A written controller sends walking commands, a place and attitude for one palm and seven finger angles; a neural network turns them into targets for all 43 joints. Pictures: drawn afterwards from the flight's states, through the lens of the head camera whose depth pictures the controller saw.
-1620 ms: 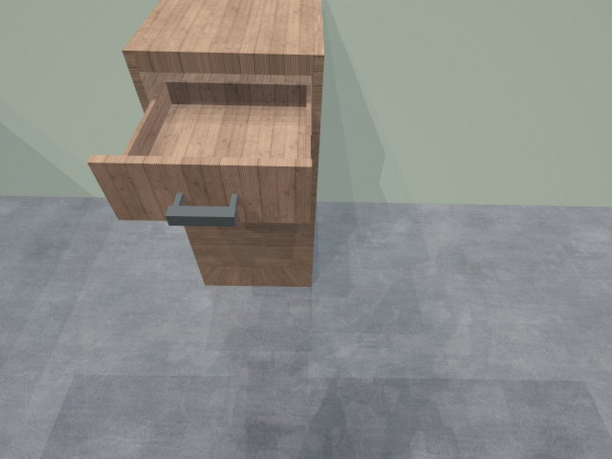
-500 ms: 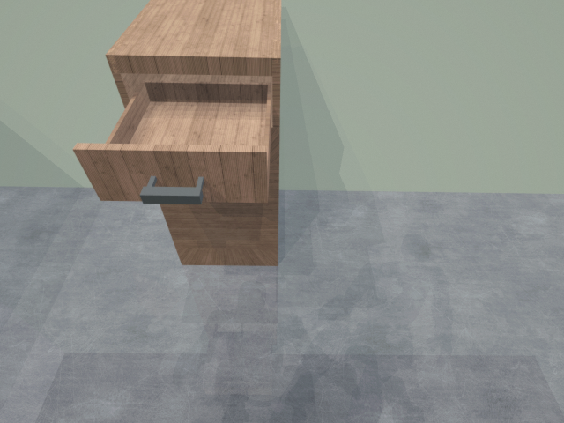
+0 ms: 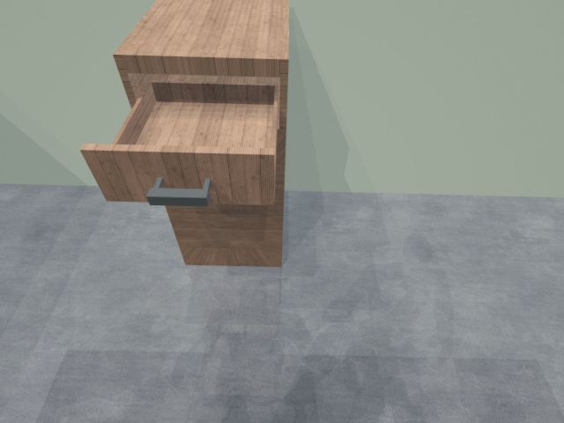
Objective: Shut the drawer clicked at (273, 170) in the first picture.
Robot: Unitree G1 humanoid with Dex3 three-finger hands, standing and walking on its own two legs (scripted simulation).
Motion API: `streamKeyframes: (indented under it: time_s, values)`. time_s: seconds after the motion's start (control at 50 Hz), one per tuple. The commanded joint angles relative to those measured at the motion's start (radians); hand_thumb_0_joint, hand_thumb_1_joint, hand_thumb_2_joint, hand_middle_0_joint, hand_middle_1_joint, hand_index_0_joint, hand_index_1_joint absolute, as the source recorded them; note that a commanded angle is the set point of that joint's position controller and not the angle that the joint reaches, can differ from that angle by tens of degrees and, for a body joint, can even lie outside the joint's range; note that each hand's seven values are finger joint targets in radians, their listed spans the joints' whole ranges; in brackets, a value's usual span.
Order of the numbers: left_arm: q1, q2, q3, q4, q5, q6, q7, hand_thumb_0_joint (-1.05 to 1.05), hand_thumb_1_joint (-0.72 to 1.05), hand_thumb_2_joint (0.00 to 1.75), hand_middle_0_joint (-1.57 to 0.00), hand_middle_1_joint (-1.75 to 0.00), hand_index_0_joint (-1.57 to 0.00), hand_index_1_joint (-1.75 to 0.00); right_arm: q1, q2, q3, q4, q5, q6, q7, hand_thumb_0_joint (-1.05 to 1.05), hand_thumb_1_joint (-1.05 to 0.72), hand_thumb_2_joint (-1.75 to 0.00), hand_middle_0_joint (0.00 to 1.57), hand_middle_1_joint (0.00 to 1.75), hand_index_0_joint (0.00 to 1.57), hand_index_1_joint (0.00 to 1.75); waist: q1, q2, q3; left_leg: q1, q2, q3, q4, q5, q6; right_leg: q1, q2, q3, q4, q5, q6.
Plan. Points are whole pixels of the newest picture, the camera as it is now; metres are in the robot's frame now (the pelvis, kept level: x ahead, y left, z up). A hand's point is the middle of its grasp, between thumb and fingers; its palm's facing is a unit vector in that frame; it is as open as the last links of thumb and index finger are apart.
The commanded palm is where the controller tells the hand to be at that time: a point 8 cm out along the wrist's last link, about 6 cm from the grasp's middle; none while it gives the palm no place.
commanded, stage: take the last steps up to it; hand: left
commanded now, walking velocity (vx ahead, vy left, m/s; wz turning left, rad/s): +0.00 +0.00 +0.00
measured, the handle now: (181, 189) +0.52 +0.24 +0.00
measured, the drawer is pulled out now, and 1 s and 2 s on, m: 0.30 0.30 0.30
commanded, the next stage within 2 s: come to a stop and stand still in 0.68 s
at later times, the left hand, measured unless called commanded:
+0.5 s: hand out of the picture +0.05 +0.19 -0.19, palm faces +0.02 -0.99 -0.13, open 7.4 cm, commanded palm none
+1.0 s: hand (184, 382) +0.23 +0.19 -0.20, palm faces +0.10 -0.98 -0.18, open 7.2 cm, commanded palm none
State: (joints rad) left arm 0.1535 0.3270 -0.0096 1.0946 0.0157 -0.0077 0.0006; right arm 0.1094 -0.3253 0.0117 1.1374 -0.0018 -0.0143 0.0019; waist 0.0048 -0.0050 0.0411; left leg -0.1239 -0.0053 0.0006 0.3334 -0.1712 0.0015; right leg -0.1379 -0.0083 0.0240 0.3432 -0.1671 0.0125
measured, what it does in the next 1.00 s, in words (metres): walks ahead: right foot, then left foot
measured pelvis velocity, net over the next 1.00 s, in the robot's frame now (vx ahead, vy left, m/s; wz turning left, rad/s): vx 0.19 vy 0.02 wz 0.05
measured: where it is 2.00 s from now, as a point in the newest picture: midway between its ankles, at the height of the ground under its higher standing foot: outside the picture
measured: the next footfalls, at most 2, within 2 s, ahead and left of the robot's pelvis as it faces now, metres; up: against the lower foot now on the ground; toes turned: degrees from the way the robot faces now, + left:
right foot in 0.72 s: +0.26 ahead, -0.12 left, +0.00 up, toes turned -5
left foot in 1.00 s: +0.29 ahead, +0.12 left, +0.00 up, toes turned +5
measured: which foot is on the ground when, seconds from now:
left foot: down 0.00-0.72, up 0.74-0.98, down 1.00-1.00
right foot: down 0.00-0.36, up 0.38-0.70, down 0.72-1.00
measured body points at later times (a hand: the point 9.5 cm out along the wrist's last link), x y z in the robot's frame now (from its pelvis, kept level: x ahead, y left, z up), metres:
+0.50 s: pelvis +0.07 +0.03 -0.01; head +0.08 +0.05 +0.44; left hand +0.05 +0.25 -0.18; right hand +0.00 -0.19 -0.16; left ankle +0.01 +0.12 -0.75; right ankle +0.04 -0.10 -0.69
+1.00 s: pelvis +0.19 +0.02 -0.02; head +0.19 +0.04 +0.42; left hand +0.22 +0.25 -0.19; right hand +0.24 -0.22 -0.17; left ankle +0.24 +0.12 -0.75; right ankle +0.22 -0.11 -0.75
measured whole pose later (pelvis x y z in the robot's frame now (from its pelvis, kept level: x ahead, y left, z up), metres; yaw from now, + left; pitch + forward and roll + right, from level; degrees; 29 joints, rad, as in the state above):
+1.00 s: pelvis +0.19 +0.02 -0.02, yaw +3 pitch -3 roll -2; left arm 0.24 0.16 0.05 1.01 0.02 0.01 0.04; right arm 0.24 -0.16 -0.04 1.03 0.00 -0.01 -0.03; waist 0.00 0.00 0.05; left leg -0.35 0.07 0.08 0.66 -0.25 -0.02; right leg -0.27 -0.04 -0.13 0.59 -0.26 0.01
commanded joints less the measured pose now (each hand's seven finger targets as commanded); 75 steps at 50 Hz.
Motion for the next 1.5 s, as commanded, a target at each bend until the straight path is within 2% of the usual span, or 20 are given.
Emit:
streamKeyframes:
  time_s: [0.0,0.18,0.3,0.36,0.38,0.48,0.66,0.7,0.72,0.76,0.82,0.94,1.02,1.1,1.26,1.28,1.3,1.34,1.4,1.48]
  values:
    - [-0.023,0.195,0.035,-0.058,-0.002,-0.024,0.015,0.0,0.9,0.9,-0.2,-0.3,-0.2,-0.3,-0.043,-0.202,-0.039,-0.056,-0.002,-0.022,-0.017,0.0,-0.9,-0.9,0.2,0.3,0.2,0.3,-0.001,0.002,-0.055,0.009,0.123,-0.1,-0.061,0.081,0.02,-0.01,-0.102,0.09,-0.064,0.054,-0.028]
    - [0.139,0.092,0.037,-0.033,0.005,0.007,0.005,0.0,0.9,0.9,-0.2,-0.3,-0.2,-0.3,0.093,-0.053,-0.021,-0.035,-0.019,0.009,-0.006,0.0,-0.9,-0.9,0.2,0.3,0.2,0.3,0.014,-0.092,0.086,-0.175,0.042,-0.03,0.071,-0.307,0.013,-0.09,-0.125,0.174,-0.1,-0.43,-0.059]
    - [0.187,0.047,0.062,-0.05,0.001,-0.008,0.01,0.0,0.9,0.9,-0.2,-0.3,-0.2,-0.3,0.232,0.01,-0.03,-0.035,-0.01,-0.022,-0.016,0.0,-0.9,-0.9,0.2,0.3,0.2,0.3,-0.025,-0.067,0.082,-0.107,0.05,0.029,0.142,-0.186,0.024,-0.125,-0.166,0.153,-0.01,-0.299,-0.119]
    - [0.086,-0.058,0.046,-0.107,0.009,-0.016,0.01,0.0,0.9,0.9,-0.2,-0.3,-0.2,-0.3,0.474,-0.065,-0.053,0.032,-0.02,-0.041,-0.034,0.0,-0.9,-0.9,0.2,0.3,0.2,0.3,-0.101,0.313,0.131,0.13,0.329,-0.427,-0.124,0.041,0.188,-0.465,0.035,-0.112,0.53,-0.379,-0.024]
    - [0.051,-0.055,0.05,-0.126,0.01,-0.022,0.015,0.0,0.9,0.9,-0.2,-0.3,-0.2,-0.3,0.502,-0.033,-0.043,0.035,-0.022,-0.042,-0.044,0.0,-0.9,-0.9,0.2,0.3,0.2,0.3,-0.099,0.215,0.158,0.157,0.371,-0.464,-0.113,0.19,0.249,-0.554,-0.014,-0.055,0.649,-0.403,-0.034]
    - [0.072,-0.121,0.057,-0.119,0.003,-0.022,-0.009,0.0,0.9,0.9,-0.2,-0.3,-0.2,-0.3,0.427,0.03,-0.036,0.007,-0.016,-0.069,-0.054,0.0,-0.9,-0.9,0.2,0.3,0.2,0.3,-0.033,0.115,0.086,0.121,0.27,-0.209,-0.103,0.367,0.221,-0.494,-0.083,-0.063,0.657,-0.221,-0.013]
    - [0.208,-0.088,0.079,-0.081,0.006,-0.037,-0.002,0.0,0.9,0.9,-0.2,-0.3,-0.2,-0.3,0.441,0.059,-0.05,0.041,-0.013,-0.052,-0.052,0.0,-0.9,-0.9,0.2,0.3,0.2,0.3,0.054,0.044,-0.02,-0.026,0.17,-0.062,0.164,0.395,0.111,0.044,-0.009,-0.146,0.147,0.041,-0.042]
    - [0.423,0.058,0.116,-0.019,0.01,-0.058,0.022,0.0,0.9,0.9,-0.2,-0.3,-0.2,-0.3,0.49,0.143,-0.048,0.006,0.001,-0.059,-0.038,0.0,-0.9,-0.9,0.2,0.3,0.2,0.3,0.104,-0.274,-0.186,-0.37,-0.003,0.073,0.647,-0.253,0.028,0.416,-0.406,0.325,0.04,0.258,-0.2]
    - [0.439,0.055,0.108,-0.015,-0.006,-0.047,0.026,0.0,0.9,0.9,-0.2,-0.3,-0.2,-0.3,0.418,0.121,-0.058,-0.016,0.0,-0.048,-0.043,0.0,-0.9,-0.9,0.2,0.3,0.2,0.3,0.108,-0.164,-0.123,-0.398,0.017,0.026,0.82,-0.448,0.036,0.285,-0.453,0.376,-0.027,0.252,-0.259]
    - [0.266,-0.02,0.095,-0.05,-0.003,-0.04,0.035,0.0,0.9,0.9,-0.2,-0.3,-0.2,-0.3,0.343,0.14,-0.066,-0.039,-0.01,-0.025,-0.033,0.0,-0.9,-0.9,0.2,0.3,0.2,0.3,0.051,-0.173,0.009,-0.428,0.1,-0.01,0.896,-0.343,0.035,0.035,-0.4,0.3,-0.093,-0.002,-0.248]
    - [0.115,-0.072,0.068,-0.11,0.014,-0.031,0.048,0.0,0.9,0.9,-0.2,-0.3,-0.2,-0.3,0.37,0.189,-0.045,-0.029,-0.012,0.009,-0.032,0.0,-0.9,-0.9,0.2,0.3,0.2,0.3,-0.036,-0.088,0.048,-0.236,0.119,0.019,0.673,-0.276,-0.007,-0.248,-0.318,0.057,-0.088,0.217,-0.191]
    - [0.113,-0.017,0.083,-0.135,0.004,0.009,0.045,0.0,0.9,0.9,-0.2,-0.3,-0.2,-0.3,0.342,0.16,-0.059,-0.072,-0.006,0.022,-0.031,0.0,-0.9,-0.9,0.2,0.3,0.2,0.3,-0.042,-0.112,0.013,-0.047,0.058,0.108,0.251,-0.013,-0.035,-0.278,-0.238,-0.006,0.07,0.174,-0.142]
    - [0.154,-0.089,0.071,-0.146,-0.002,0.043,0.049,0.0,0.9,0.9,-0.2,-0.3,-0.2,-0.3,0.224,0.013,-0.076,-0.149,-0.026,0.0,-0.041,0.0,-0.9,-0.9,0.2,0.3,0.2,0.3,-0.026,0.298,0.021,-0.234,0.371,-0.284,-0.114,0.257,0.155,-0.191,-0.005,-0.068,0.548,-0.41,0.001]
    - [0.236,-0.104,0.064,-0.098,0.007,0.036,0.038,0.0,0.9,0.9,-0.2,-0.3,-0.2,-0.3,0.079,0.03,-0.067,-0.185,-0.021,-0.005,-0.048,0.0,-0.9,-0.9,0.2,0.3,0.2,0.3,0.023,0.1,-0.054,-0.116,0.306,-0.146,-0.059,0.254,0.177,-0.242,-0.031,-0.006,0.647,-0.298,0.013]
    - [0.258,-0.113,0.042,-0.09,0.007,0.027,0.039,0.0,0.9,0.9,-0.2,-0.3,-0.2,-0.3,0.116,0.009,-0.086,-0.136,-0.012,0.01,-0.037,0.0,-0.9,-0.9,0.2,0.3,0.2,0.3,-0.017,0.119,-0.106,-0.004,0.282,-0.121,-0.036,0.184,0.155,-0.137,-0.031,-0.064,0.245,-0.238,0.012]
    - [0.332,-0.086,0.03,-0.068,0.019,0.018,0.063,0.0,0.9,0.9,-0.2,-0.3,-0.2,-0.3,0.057,-0.048,-0.096,-0.203,-0.002,0.011,-0.037,0.0,-0.9,-0.9,0.2,0.3,0.2,0.3,0.028,0.019,-0.04,-0.027,0.252,-0.053,0.201,0.275,0.087,-0.202,-0.065,0.013,0.05,-0.117,-0.019]
    - [0.27,-0.051,0.034,-0.13,0.025,0.006,0.06,0.0,0.9,0.9,-0.2,-0.3,-0.2,-0.3,0.083,0.056,-0.08,-0.235,-0.003,0.022,-0.014,0.0,-0.9,-0.9,0.2,0.3,0.2,0.3,-0.006,-0.154,-0.015,-0.224,0.119,0.045,0.271,-0.141,0.037,-0.188,-0.118,0.122,-0.056,-0.219,-0.042]
    - [0.171,0.013,0.035,-0.183,0.025,-0.008,0.05,0.0,0.9,0.9,-0.2,-0.3,-0.2,-0.3,0.14,0.095,-0.072,-0.251,-0.014,0.03,0.011,0.0,-0.9,-0.9,0.2,0.3,0.2,0.3,-0.074,-0.015,-0.051,-0.134,0.011,0.112,0.405,-0.16,-0.003,-0.292,-0.176,0.147,-0.018,-0.25,-0.127]
    - [0.161,-0.027,0.035,-0.183,0.008,-0.019,0.051,0.0,0.9,0.9,-0.2,-0.3,-0.2,-0.3,0.16,0.077,-0.058,-0.242,-0.01,0.015,0.004,0.0,-0.9,-0.9,0.2,0.3,0.2,0.3,-0.058,-0.117,-0.047,-0.099,0.053,0.047,0.255,-0.106,0.018,-0.251,-0.126,0.076,0.091,-0.175,-0.103]
    - [0.242,-0.054,0.04,-0.175,0.01,0.016,0.047,0.0,0.9,0.9,-0.2,-0.3,-0.2,-0.3,0.167,0.027,-0.065,-0.229,-0.023,0.027,-0.004,0.0,-0.9,-0.9,0.2,0.3,0.2,0.3,-0.015,0.115,0.127,-0.328,0.145,-0.156,-0.001,-0.461,0.075,-0.257,-0.004,-0.034,0.182,-0.417,-0.05]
